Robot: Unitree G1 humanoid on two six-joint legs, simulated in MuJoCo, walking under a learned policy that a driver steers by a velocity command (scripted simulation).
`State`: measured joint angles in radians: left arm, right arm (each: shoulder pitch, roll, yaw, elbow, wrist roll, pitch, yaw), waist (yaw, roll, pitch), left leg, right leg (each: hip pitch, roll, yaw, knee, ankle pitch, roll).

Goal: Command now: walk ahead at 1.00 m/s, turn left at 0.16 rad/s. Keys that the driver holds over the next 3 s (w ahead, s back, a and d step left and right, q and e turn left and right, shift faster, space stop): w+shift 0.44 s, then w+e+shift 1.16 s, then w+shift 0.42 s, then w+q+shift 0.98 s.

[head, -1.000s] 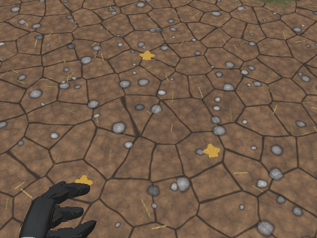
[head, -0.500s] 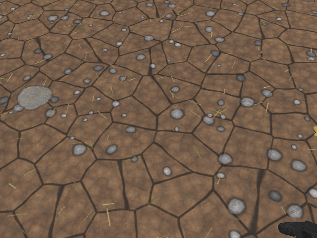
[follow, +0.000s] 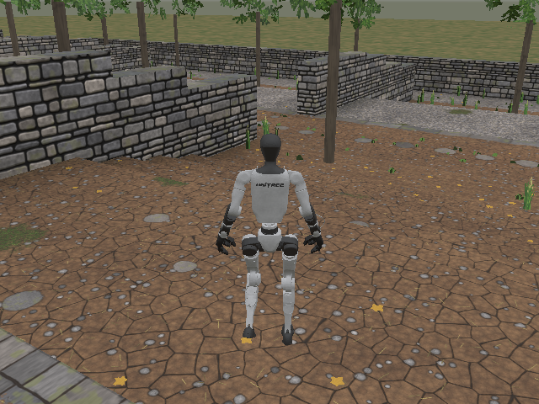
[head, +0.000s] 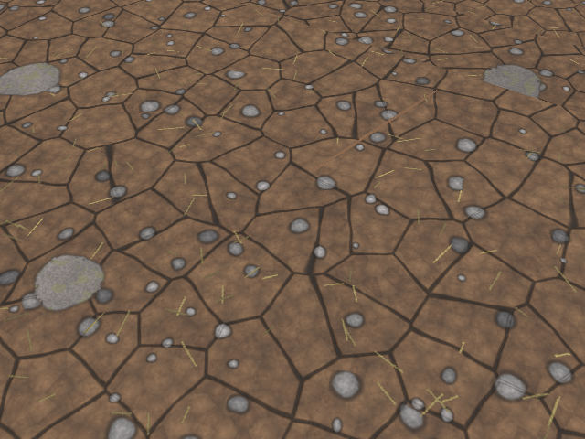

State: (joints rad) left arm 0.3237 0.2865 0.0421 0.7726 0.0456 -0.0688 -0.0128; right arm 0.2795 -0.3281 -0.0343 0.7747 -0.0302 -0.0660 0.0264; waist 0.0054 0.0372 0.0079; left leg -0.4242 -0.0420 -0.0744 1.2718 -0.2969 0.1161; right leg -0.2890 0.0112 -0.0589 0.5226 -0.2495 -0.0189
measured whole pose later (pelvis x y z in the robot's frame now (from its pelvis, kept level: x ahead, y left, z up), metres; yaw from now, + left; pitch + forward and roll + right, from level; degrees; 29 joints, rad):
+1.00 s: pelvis +0.96 -0.04 +0.00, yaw -21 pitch +1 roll -1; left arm 0.48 0.32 0.07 0.90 0.01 -0.04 -0.01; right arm 0.03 -0.24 0.03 0.62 -0.06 -0.08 0.01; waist 0.07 -0.01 0.02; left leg -0.69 0.14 -0.11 1.01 -0.25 -0.05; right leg -0.12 0.22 0.10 0.37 -0.24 -0.18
